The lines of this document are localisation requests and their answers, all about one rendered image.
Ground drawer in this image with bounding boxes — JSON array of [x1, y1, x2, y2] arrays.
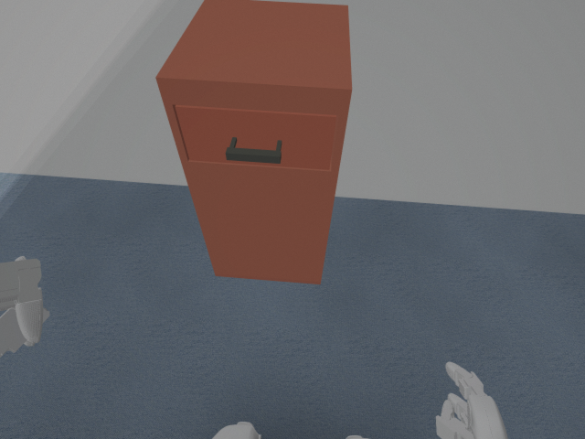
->
[[175, 105, 336, 170]]

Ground left robot shin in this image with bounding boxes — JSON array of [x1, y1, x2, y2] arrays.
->
[[237, 422, 256, 431]]

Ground handle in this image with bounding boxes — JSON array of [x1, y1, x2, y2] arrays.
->
[[226, 137, 282, 164]]

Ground right robot hand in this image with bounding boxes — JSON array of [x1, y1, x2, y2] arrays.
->
[[436, 361, 508, 439]]

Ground left robot hand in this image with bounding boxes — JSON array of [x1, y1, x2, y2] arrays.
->
[[0, 256, 49, 358]]

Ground cabinet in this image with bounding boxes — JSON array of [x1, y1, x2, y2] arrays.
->
[[155, 0, 352, 284]]

